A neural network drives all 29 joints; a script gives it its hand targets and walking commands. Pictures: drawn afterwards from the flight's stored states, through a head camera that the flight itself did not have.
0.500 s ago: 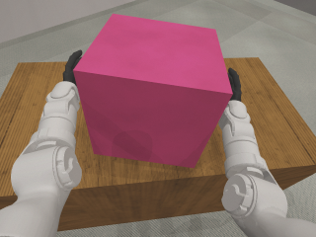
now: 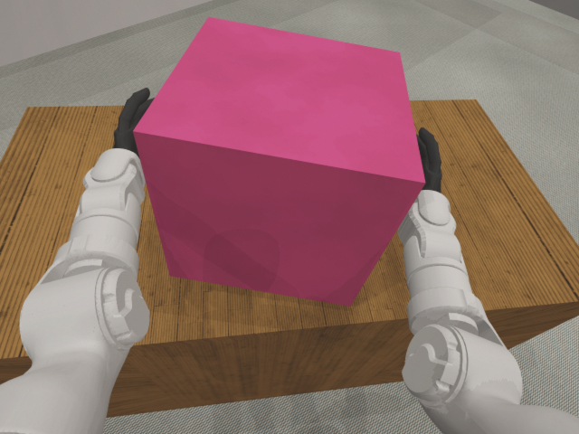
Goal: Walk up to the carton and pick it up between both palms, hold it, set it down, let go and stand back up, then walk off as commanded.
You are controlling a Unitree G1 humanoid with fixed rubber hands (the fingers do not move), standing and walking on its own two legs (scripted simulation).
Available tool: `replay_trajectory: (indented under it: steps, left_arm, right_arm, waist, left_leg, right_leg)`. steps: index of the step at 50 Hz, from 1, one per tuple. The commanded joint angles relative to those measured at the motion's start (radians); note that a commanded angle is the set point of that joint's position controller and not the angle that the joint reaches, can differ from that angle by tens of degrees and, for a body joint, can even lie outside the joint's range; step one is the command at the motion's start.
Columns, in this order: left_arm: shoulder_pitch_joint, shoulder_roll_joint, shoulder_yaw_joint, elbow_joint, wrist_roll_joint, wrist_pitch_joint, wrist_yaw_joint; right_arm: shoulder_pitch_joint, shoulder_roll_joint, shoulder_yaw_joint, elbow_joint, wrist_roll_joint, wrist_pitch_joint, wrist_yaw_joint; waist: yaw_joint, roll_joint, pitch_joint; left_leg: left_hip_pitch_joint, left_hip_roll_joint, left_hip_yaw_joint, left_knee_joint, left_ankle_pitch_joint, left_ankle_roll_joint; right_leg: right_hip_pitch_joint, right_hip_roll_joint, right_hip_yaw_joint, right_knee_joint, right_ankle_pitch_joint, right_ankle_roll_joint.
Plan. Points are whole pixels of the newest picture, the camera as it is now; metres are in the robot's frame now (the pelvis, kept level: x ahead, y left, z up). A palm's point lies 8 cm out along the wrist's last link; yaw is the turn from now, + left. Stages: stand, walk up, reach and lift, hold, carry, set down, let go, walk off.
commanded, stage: set down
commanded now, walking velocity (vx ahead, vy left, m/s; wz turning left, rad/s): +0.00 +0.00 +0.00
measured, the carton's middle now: (282, 167) +0.50 +0.00 +0.05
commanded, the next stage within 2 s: none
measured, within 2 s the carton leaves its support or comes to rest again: rests again in 1.98 s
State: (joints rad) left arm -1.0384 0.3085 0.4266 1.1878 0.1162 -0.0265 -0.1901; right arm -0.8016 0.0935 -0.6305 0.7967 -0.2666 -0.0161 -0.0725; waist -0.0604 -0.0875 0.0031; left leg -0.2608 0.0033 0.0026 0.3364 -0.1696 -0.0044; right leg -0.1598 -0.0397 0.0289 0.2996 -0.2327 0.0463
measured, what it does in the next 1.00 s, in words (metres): stands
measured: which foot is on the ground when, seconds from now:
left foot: down 0.00-1.00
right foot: down 0.00-1.00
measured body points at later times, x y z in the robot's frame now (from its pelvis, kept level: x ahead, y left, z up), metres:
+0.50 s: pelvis +0.00 +0.00 +0.00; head +0.06 +0.03 +0.44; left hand +0.47 +0.21 +0.11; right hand +0.42 -0.19 +0.10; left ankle -0.01 +0.12 -0.75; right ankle -0.06 -0.15 -0.75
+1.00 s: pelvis +0.00 +0.00 +0.00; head +0.06 +0.04 +0.44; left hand +0.47 +0.21 +0.10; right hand +0.42 -0.18 +0.10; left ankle -0.01 +0.12 -0.75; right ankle -0.06 -0.15 -0.75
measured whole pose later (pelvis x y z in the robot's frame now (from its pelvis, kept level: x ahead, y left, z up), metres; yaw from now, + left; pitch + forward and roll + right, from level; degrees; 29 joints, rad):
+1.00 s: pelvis +0.00 +0.00 +0.00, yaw +0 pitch +6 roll +0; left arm -1.02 0.31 0.48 1.20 0.15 -0.07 -0.21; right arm -0.80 0.11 -0.64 0.79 -0.28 -0.05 -0.07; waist -0.06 -0.09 0.02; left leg -0.26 0.00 0.00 0.34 -0.17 -0.01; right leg -0.16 -0.04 0.03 0.30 -0.23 0.05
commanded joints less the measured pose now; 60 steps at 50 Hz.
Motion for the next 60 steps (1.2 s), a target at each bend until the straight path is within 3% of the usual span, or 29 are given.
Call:
replay_trajectory:
  steps: [1,4,5,7,9,13,15,18,20,22,25,27,29,31,32,33,34,37,38,40,41,43,44,51,52,54,56,57,60]
  left_arm:
    - [-0.536,-0.521,-0.073,-0.030,0.141,-0.048,-0.117]
    - [-0.534,-0.500,-0.085,-0.020,0.132,-0.054,-0.123]
    - [-0.537,-0.514,-0.101,-0.038,0.134,-0.058,-0.122]
    - [-0.519,-0.520,-0.076,-0.038,0.144,-0.065,-0.123]
    - [-0.525,-0.502,-0.078,-0.023,0.144,-0.065,-0.120]
    - [-0.510,-0.491,-0.057,-0.026,0.157,-0.067,-0.121]
    - [-0.493,-0.501,-0.058,-0.016,0.157,-0.072,-0.128]
    - [-0.514,-0.473,-0.060,-0.011,0.145,-0.077,-0.128]
    - [-0.519,-0.504,-0.055,-0.043,0.157,-0.077,-0.122]
    - [-0.478,-0.507,-0.034,-0.017,0.178,-0.074,-0.120]
    - [-0.500,-0.472,-0.058,-0.035,0.166,-0.076,-0.117]
    - [-0.497,-0.469,-0.044,-0.024,0.160,-0.081,-0.119]
    - [-0.509,-0.489,-0.043,-0.016,0.163,-0.075,-0.124]
    - [-0.459,-0.482,-0.022,-0.027,0.173,-0.080,-0.122]
    - [-0.473,-0.485,-0.044,-0.032,0.160,-0.080,-0.119]
    - [-0.475,-0.467,-0.022,0.008,0.178,-0.080,-0.127]
    - [-0.485,-0.480,-0.053,-0.030,0.153,-0.075,-0.124]
    - [-0.481,-0.476,-0.049,-0.047,0.166,-0.082,-0.113]
    - [-0.470,-0.475,-0.024,-0.032,0.176,-0.079,-0.115]
    - [-0.462,-0.467,-0.034,-0.026,0.168,-0.071,-0.119]
    - [-0.486,-0.454,-0.031,-0.049,0.168,-0.072,-0.122]
    - [-0.474,-0.495,-0.046,-0.032,0.163,-0.075,-0.117]
    - [-0.452,-0.484,-0.037,-0.016,0.168,-0.076,-0.119]
    - [-0.473,-0.439,-0.033,-0.023,0.168,-0.083,-0.124]
    - [-0.441,-0.434,-0.006,-0.013,0.180,-0.075,-0.122]
    - [-0.456,-0.437,-0.018,-0.019,0.169,-0.067,-0.124]
    - [-0.457,-0.431,-0.014,-0.028,0.168,-0.079,-0.119]
    - [-0.475,-0.421,-0.002,-0.017,0.178,-0.079,-0.117]
    - [-0.445,-0.360,-0.017,-0.014,0.158,-0.081,-0.111]
  right_arm:
    - [-0.587,0.461,0.306,-0.100,-0.137,-0.037,0.126]
    - [-0.581,0.465,0.310,-0.095,-0.139,-0.043,0.113]
    - [-0.566,0.470,0.285,-0.095,-0.165,-0.049,0.113]
    - [-0.561,0.476,0.288,-0.088,-0.157,-0.056,0.119]
    - [-0.560,0.467,0.311,-0.087,-0.149,-0.061,0.124]
    - [-0.525,0.470,0.273,-0.063,-0.173,-0.048,0.114]
    - [-0.537,0.486,0.302,-0.094,-0.155,-0.053,0.119]
    - [-0.544,0.455,0.292,-0.085,-0.164,-0.052,0.117]
    - [-0.526,0.441,0.286,-0.090,-0.164,-0.061,0.119]
    - [-0.507,0.458,0.301,-0.073,-0.159,-0.059,0.126]
    - [-0.498,0.449,0.261,-0.039,-0.165,-0.052,0.116]
    - [-0.485,0.442,0.277,-0.050,-0.169,-0.054,0.123]
    - [-0.501,0.437,0.254,-0.089,-0.174,-0.051,0.116]
    - [-0.492,0.455,0.293,-0.065,-0.163,-0.054,0.120]
    - [-0.479,0.445,0.293,-0.073,-0.163,-0.056,0.120]
    - [-0.493,0.448,0.296,-0.083,-0.156,-0.052,0.124]
    - [-0.491,0.440,0.279,-0.073,-0.163,-0.052,0.122]
    - [-0.476,0.433,0.259,-0.051,-0.171,-0.056,0.122]
    - [-0.478,0.433,0.281,-0.060,-0.151,-0.059,0.130]
    - [-0.443,0.412,0.273,-0.046,-0.152,-0.034,0.125]
    - [-0.473,0.435,0.283,-0.074,-0.151,-0.039,0.129]
    - [-0.455,0.421,0.279,-0.063,-0.150,-0.051,0.131]
    - [-0.466,0.431,0.283,-0.083,-0.153,-0.047,0.130]
    - [-0.435,0.414,0.264,-0.056,-0.149,-0.028,0.129]
    - [-0.439,0.410,0.277,-0.063,-0.146,-0.019,0.130]
    - [-0.419,0.385,0.256,-0.036,-0.158,-0.014,0.127]
    - [-0.441,0.396,0.274,-0.056,-0.147,-0.021,0.128]
    - [-0.427,0.400,0.259,-0.055,-0.159,-0.020,0.128]
    - [-0.415,0.329,0.272,-0.080,-0.128,-0.023,0.119]
  waist:
    - [0.055,0.144,-0.538]
    - [0.053,0.116,-0.535]
    - [0.030,0.135,-0.565]
    - [0.037,0.179,-0.575]
    - [0.065,0.154,-0.545]
    - [0.035,0.135,-0.500]
    - [0.057,0.138,-0.547]
    - [0.049,0.125,-0.510]
    - [0.037,0.147,-0.510]
    - [0.063,0.156,-0.495]
    - [0.039,0.189,-0.496]
    - [0.053,0.157,-0.480]
    - [0.028,0.127,-0.465]
    - [0.067,0.150,-0.507]
    - [0.039,0.135,-0.492]
    - [0.070,0.113,-0.461]
    - [0.040,0.145,-0.466]
    - [0.036,0.202,-0.499]
    - [0.061,0.169,-0.486]
    - [0.043,0.151,-0.447]
    - [0.065,0.164,-0.489]
    - [0.034,0.164,-0.489]
    - [0.056,0.158,-0.470]
    - [0.044,0.173,-0.457]
    - [0.074,0.172,-0.449]
    - [0.024,0.168,-0.423]
    - [0.059,0.153,-0.485]
    - [0.036,0.140,-0.448]
    - [0.049,0.161,-0.470]
  left_leg:
    - [0.155,0.010,0.129,0.039,0.440,-0.025]
    - [0.125,0.006,0.130,0.040,0.407,-0.014]
    - [0.124,0.009,0.121,0.047,0.421,-0.023]
    - [0.151,0.010,0.119,0.052,0.461,-0.024]
    - [0.139,0.011,0.124,0.055,0.455,-0.022]
    - [0.158,0.009,0.116,0.033,0.407,-0.010]
    - [0.111,0.000,0.126,0.041,0.395,-0.009]
    - [0.126,0.007,0.115,0.036,0.390,-0.005]
    - [0.152,0.010,0.108,0.042,0.439,-0.020]
    - [0.130,0.011,0.118,0.044,0.437,-0.018]
    - [0.167,0.012,0.112,0.044,0.442,-0.017]
    - [0.153,0.014,0.102,0.052,0.459,-0.011]
    - [0.140,0.005,0.109,0.039,0.412,-0.011]
    - [0.133,0.007,0.115,0.038,0.422,-0.008]
    - [0.131,0.003,0.111,0.053,0.429,-0.014]
    - [0.091,0.004,0.117,0.030,0.390,0.002]
    - [0.116,0.002,0.107,0.034,0.404,-0.006]
    - [0.189,0.015,0.097,0.060,0.482,-0.019]
    - [0.171,0.013,0.110,0.056,0.469,-0.018]
    - [0.158,0.009,0.104,0.048,0.437,-0.005]
    - [0.157,0.008,0.109,0.050,0.433,-0.007]
    - [0.189,0.011,0.096,0.058,0.457,-0.015]
    - [0.161,0.009,0.103,0.055,0.438,-0.011]
    - [0.133,-0.001,0.103,0.044,0.408,0.000]
    - [0.134,0.002,0.112,0.036,0.416,0.002]
    - [0.163,-0.003,0.103,0.033,0.378,-0.001]
    - [0.169,-0.002,0.105,0.037,0.395,0.000]
    - [0.148,-0.003,0.100,0.037,0.394,0.000]
    - [0.157,-0.003,0.100,0.045,0.416,0.000]
  right_leg:
    - [0.113,0.042,-0.098,0.080,0.520,0.044]
    - [0.106,0.029,-0.091,0.079,0.541,0.047]
    - [0.114,0.031,-0.099,0.089,0.578,0.049]
    - [0.081,0.036,-0.101,0.091,0.540,0.048]
    - [0.068,0.034,-0.097,0.089,0.520,0.049]
    - [0.075,0.030,-0.088,0.069,0.504,0.052]
    - [0.101,0.025,-0.087,0.084,0.549,0.049]
    - [0.064,0.032,-0.100,0.059,0.452,0.046]
    - [0.070,0.039,-0.106,0.069,0.471,0.040]
    - [0.072,0.036,-0.099,0.082,0.491,0.044]
    - [0.027,0.039,-0.105,0.064,0.415,0.036]
    - [0.026,0.037,-0.100,0.071,0.436,0.046]
    - [0.042,0.043,-0.103,0.056,0.425,0.047]
    - [0.075,0.025,-0.084,0.076,0.492,0.039]
    - [0.063,0.030,-0.099,0.077,0.499,0.046]
    - [0.069,0.030,-0.095,0.079,0.471,0.053]
    - [0.083,0.028,-0.096,0.069,0.479,0.045]
    - [0.004,0.040,-0.109,0.062,0.419,0.031]
    - [0.000,0.047,-0.111,0.067,0.423,0.035]
    - [0.008,0.040,-0.097,0.061,0.421,0.037]
    - [0.027,0.036,-0.099,0.056,0.406,0.035]
    - [-0.002,0.044,-0.105,0.052,0.405,0.032]
    - [0.005,0.040,-0.102,0.049,0.404,0.032]
    - [0.023,0.040,-0.098,0.063,0.389,0.037]
    - [0.031,0.036,-0.095,0.061,0.385,0.036]
    - [0.020,0.043,-0.097,0.041,0.362,0.029]
    - [0.034,0.037,-0.088,0.052,0.401,0.028]
    - [0.048,0.040,-0.087,0.061,0.415,0.034]
    - [0.038,0.034,-0.092,0.063,0.432,0.036]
